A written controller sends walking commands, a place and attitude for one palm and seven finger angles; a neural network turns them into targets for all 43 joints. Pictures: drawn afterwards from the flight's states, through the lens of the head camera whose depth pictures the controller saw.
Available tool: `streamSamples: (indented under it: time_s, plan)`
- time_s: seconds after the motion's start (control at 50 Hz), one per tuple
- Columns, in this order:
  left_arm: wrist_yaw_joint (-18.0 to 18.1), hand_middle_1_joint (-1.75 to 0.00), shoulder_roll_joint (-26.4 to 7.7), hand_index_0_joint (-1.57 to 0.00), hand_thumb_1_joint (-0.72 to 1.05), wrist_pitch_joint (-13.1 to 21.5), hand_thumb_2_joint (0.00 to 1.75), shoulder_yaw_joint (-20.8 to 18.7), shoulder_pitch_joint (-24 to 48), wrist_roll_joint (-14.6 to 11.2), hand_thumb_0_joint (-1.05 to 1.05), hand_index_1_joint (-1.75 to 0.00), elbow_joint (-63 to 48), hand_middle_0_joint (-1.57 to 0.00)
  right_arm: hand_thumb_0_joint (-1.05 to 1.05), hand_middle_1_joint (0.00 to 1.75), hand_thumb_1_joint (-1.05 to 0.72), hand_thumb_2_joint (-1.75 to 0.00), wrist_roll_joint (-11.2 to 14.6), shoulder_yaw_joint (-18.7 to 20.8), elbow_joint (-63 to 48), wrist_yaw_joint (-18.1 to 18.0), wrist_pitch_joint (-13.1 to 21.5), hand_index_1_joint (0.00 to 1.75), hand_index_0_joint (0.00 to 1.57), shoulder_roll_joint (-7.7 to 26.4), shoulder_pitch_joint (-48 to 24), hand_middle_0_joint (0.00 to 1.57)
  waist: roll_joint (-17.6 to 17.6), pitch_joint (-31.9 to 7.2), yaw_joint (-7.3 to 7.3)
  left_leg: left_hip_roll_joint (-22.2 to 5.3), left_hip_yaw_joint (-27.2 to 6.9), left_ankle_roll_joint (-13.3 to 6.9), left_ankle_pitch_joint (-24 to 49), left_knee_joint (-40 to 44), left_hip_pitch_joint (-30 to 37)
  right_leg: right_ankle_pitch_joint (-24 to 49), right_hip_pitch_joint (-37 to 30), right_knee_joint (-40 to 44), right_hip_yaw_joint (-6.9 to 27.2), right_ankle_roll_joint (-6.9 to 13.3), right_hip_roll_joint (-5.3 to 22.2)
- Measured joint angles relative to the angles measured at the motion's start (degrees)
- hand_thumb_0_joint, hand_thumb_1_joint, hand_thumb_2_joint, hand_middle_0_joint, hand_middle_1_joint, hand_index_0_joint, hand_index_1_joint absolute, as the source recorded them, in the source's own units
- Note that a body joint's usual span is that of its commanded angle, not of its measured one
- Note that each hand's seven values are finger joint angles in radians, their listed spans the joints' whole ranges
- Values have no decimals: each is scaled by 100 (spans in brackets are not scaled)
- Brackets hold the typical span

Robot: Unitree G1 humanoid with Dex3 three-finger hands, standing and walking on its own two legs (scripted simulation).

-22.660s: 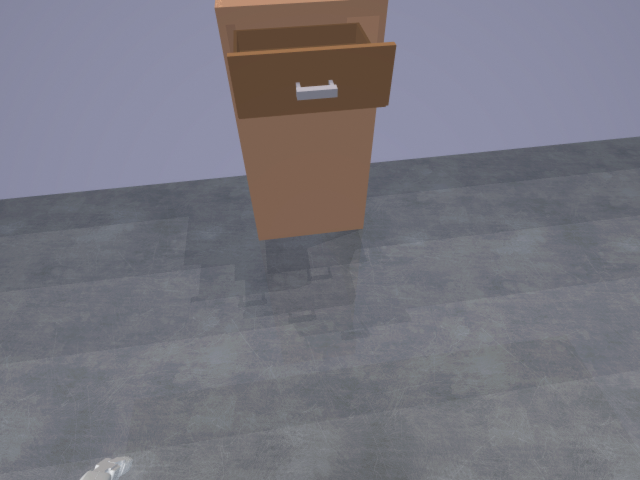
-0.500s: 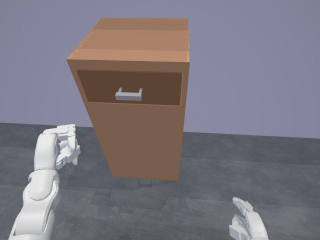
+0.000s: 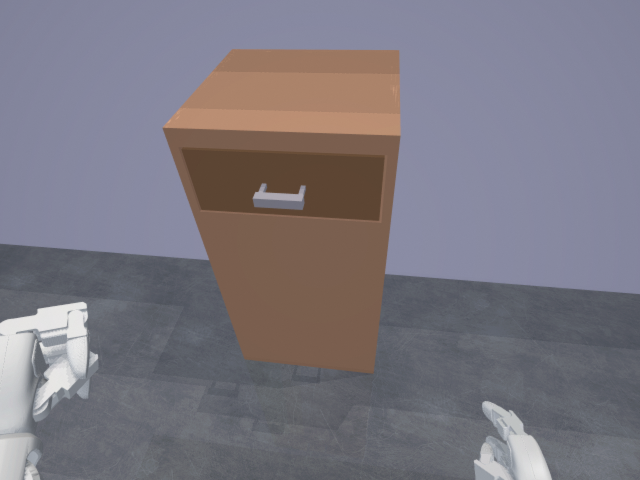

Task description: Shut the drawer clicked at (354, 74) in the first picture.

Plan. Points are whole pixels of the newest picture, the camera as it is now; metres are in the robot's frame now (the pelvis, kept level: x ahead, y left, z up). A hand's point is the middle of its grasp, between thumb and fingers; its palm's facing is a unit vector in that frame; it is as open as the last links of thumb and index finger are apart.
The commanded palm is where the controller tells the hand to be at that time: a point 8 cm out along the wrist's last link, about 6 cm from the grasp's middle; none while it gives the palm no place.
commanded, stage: draw the hand back to the body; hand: left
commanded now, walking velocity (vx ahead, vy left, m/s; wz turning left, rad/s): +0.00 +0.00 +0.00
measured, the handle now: (280, 194) +0.64 +0.17 +0.00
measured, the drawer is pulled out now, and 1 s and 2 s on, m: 0.00 0.00 0.00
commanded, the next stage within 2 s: step back with the hand held close in 0.02 s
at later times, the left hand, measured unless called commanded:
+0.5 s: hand (108, 347) +0.19 +0.24 +0.14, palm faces +0.25 -0.83 -0.50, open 3.2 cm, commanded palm +0.13 +0.29 +0.17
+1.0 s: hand (28, 435) +0.11 +0.26 +0.15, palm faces +0.35 -0.82 -0.46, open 3.2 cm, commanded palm +0.04 +0.30 +0.17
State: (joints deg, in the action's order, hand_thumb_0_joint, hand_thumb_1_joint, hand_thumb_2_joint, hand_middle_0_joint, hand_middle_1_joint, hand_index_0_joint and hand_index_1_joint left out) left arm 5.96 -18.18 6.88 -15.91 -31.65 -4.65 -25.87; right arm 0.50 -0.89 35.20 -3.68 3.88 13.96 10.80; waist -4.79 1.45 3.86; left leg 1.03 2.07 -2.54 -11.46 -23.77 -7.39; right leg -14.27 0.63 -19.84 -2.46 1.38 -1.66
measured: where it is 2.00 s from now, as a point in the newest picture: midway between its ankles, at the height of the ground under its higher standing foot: outside the picture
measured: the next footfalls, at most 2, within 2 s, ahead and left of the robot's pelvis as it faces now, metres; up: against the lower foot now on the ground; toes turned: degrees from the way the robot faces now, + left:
right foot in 1.32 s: -0.21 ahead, -0.06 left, +0.00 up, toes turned -1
left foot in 1.80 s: -0.23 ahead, +0.16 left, +0.00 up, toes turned +7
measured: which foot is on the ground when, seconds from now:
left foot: down 0.00-1.00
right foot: down 0.00-1.00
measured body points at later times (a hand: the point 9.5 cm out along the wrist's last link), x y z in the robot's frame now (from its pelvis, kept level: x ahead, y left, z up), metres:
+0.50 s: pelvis -0.01 +0.01 +0.00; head +0.03 -0.01 +0.45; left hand +0.17 +0.28 +0.17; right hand +0.17 -0.24 -0.10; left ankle +0.02 +0.09 -0.74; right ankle -0.03 -0.10 -0.74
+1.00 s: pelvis -0.08 +0.02 -0.01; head -0.06 +0.03 +0.44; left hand +0.08 +0.30 +0.18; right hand +0.09 -0.22 -0.09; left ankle +0.02 +0.09 -0.74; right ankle -0.03 -0.10 -0.74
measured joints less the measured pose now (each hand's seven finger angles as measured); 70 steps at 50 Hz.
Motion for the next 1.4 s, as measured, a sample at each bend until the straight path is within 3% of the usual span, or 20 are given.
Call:
streamSamples:
  time_s: [0.16,0.34,0.54,1.06,1.18,1.24,1.32,1.36,1.4]
  plan:
    - [44,-160,50,-141,89,-109,90,119,230,44,1,-160,41,-140,1,30,-90,-90,-50,-83,2,-17,107,30,21,-104,-35,20,92,13,-2,2,16,17,-23,20,25,-43,5,-29,19,16,3]
    - [-55,-160,-239,-141,89,258,90,-325,-87,50,1,-160,-180,-140,1,30,-90,-90,-47,40,-315,71,-408,30,21,-34,-161,20,36,-35,-316,-17,60,-22,16,-34,-513,41,537,-38,59,-35,-6]
    - [-25,-160,-513,-140,89,248,90,-399,-538,-12,1,-160,-554,-140,1,30,-90,-90,41,202,-471,9,-731,30,20,-30,-92,20,232,120,-369,43,143,-85,144,-98,-900,20,1081,-414,120,-100,73]
    - [263,-160,-426,-141,88,848,90,-484,-393,240,1,-160,-878,-141,1,30,-90,-90,-67,133,-270,-47,-193,30,21,-90,112,21,292,167,-398,-55,-87,-155,347,-833,-1813,426,1776,-828,-65,-145,-66]
    - [197,-160,-640,-141,88,861,90,-713,-166,364,1,-160,-806,-141,1,30,-90,-90,-130,174,-230,-57,-75,30,21,-194,186,20,243,98,-549,-64,-203,-270,785,-556,-1974,-469,1850,-2125,284,-188,-380]
    - [194,-160,-728,-141,88,891,90,-906,-357,250,1,-160,-912,-141,1,30,-90,-90,-151,152,-203,22,-14,30,21,-299,156,20,320,-132,-486,-91,-141,-219,1032,-281,-2185,-1006,1425,-1999,292,-104,-398]
    - [185,-160,-744,-141,89,949,90,-1004,-632,65,1,-160,-1092,-140,1,30,-90,-90,-165,97,-213,144,73,30,21,-411,-170,21,598,-227,-242,-115,203,-116,1335,-74,-2574,-1073,715,-540,410,25,-167]
    - [141,-160,-564,-141,89,987,90,-743,-479,69,1,-160,-1039,-141,1,30,-90,-90,-166,90,-73,160,41,30,21,-355,-428,21,399,-18,-166,-296,148,-7,1335,-129,-2602,-946,741,-483,450,-8,-346]
    - [118,-160,-535,-141,89,968,90,-537,-349,85,1,-160,-1069,-141,1,30,-90,-90,-123,74,28,134,17,30,21,-363,-490,21,353,123,-192,-329,115,-60,1511,-16,-2416,-797,664,-567,445,-63,-402]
